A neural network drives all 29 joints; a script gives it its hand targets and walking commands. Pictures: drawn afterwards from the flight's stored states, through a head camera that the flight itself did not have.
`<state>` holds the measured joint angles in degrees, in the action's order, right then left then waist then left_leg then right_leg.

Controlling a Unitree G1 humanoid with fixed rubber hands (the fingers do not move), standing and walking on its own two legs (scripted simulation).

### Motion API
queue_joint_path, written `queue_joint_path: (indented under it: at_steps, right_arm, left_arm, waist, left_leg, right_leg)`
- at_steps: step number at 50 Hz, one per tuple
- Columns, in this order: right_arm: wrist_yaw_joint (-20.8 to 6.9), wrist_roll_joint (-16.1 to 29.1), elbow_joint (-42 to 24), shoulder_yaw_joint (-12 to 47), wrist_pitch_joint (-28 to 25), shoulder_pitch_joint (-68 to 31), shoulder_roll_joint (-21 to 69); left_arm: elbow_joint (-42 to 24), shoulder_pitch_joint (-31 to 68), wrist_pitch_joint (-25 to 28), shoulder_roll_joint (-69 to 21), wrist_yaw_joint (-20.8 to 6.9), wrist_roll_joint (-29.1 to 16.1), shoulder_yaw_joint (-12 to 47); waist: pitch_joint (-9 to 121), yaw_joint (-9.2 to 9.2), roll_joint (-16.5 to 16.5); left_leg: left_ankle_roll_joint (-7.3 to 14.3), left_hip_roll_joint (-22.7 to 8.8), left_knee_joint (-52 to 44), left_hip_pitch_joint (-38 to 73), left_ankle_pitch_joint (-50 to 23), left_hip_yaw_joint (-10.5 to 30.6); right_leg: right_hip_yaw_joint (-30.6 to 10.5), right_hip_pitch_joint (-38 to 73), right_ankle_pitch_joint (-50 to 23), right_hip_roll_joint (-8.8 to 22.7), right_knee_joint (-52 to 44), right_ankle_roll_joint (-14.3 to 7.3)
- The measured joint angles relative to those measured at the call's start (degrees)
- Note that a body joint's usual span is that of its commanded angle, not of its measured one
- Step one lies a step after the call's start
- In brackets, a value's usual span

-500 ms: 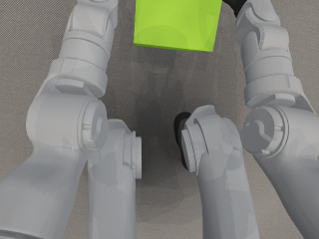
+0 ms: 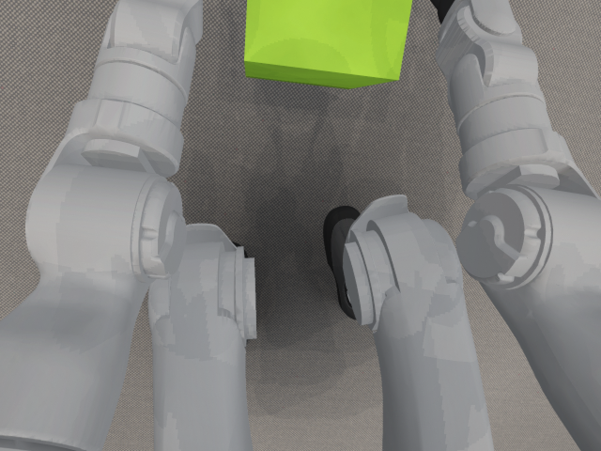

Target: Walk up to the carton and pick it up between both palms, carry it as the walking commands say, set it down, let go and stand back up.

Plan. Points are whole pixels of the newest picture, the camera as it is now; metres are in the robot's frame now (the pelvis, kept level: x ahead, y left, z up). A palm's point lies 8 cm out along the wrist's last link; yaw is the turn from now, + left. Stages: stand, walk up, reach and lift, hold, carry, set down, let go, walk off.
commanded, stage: set down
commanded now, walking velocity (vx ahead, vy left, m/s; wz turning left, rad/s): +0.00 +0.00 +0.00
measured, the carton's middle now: out of the picture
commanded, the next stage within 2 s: let go in 1.68 s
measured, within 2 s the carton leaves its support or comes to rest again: neither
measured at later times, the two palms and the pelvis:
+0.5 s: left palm out of the picture +0.59 +0.10 -0.14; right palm out of the picture +0.52 -0.22 -0.14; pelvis -0.02 -0.01 +0.01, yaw -1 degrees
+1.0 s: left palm out of the picture +0.60 +0.10 +0.01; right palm out of the picture +0.52 -0.23 +0.01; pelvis +0.00 -0.01 +0.11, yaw +0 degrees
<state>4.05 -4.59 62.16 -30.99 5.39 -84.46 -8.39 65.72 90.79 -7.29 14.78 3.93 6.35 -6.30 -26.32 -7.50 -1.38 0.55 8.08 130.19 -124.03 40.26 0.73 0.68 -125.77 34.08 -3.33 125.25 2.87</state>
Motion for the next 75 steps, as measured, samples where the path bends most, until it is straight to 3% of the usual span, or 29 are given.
queue_joint_path:
  at_steps: [10,17,32,41,54,75]
  right_arm:
    - [1.9,7.3,2.4,6.7,-2.2,0.1,-4.5]
    - [2.4,10.7,1.8,9.9,-1.7,-1.2,-5.4]
    - [5.2,10.8,-6.2,11.1,2.2,2.7,-4.1]
    - [4.9,9.2,-9.1,9.9,4.3,6.3,-3.1]
    - [4.5,7.0,-15.9,7.9,6.6,12.6,-0.4]
    - [2.0,3.0,-21.0,5.4,6.4,20.7,2.7]
  left_arm:
    - [3.0,2.7,0.2,8.3,-0.6,-11.4,8.0]
    - [4.0,5.5,0.2,9.3,-0.7,-14.0,9.7]
    - [0.8,3.0,-3.1,8.9,0.3,-11.7,6.9]
    - [0.4,0.5,-4.5,7.7,-0.8,-8.5,2.9]
    - [-5.6,-5.7,-6.6,5.7,-1.5,-5.2,-0.9]
    - [-7.8,-12.6,-5.9,3.1,-3.5,-0.2,-5.8]
  waist:
    - [-0.7,0.12,0.7]
    - [-0.8,0.15,0.7]
    - [9.4,-0.47,1.6]
    - [16.1,-0.55,2.1]
    - [22.9,-0.49,2.7]
    - [26.2,-1.02,2.8]
  left_leg:
    - [0.1,-1.4,-1.6,-1.1,-2.4,-0.1]
    - [0.2,-2.3,-1.9,-1.8,-3.6,0.1]
    - [0.5,-3.6,-8.6,-0.7,-4.7,-0.5]
    - [0.4,-3.7,-16.9,3.1,-5.7,-0.5]
    - [-0.1,-3.4,-30.3,10.3,-8.3,0.6]
    - [-0.2,-3.6,-57.5,31.1,-16.2,2.2]
  right_leg:
    - [1.1,-0.9,-2.2,1.6,-1.5,-1.5]
    - [2.0,-1.4,-3.6,2.3,-2.1,-2.3]
    - [0.8,-1.1,-5.3,1.0,-8.5,-2.0]
    - [-0.2,2.5,-6.1,0.5,-16.2,-2.0]
    - [-0.7,9.9,-7.9,0.4,-29.3,-2.2]
    - [-1.8,31.1,-15.2,0.3,-56.1,-2.5]
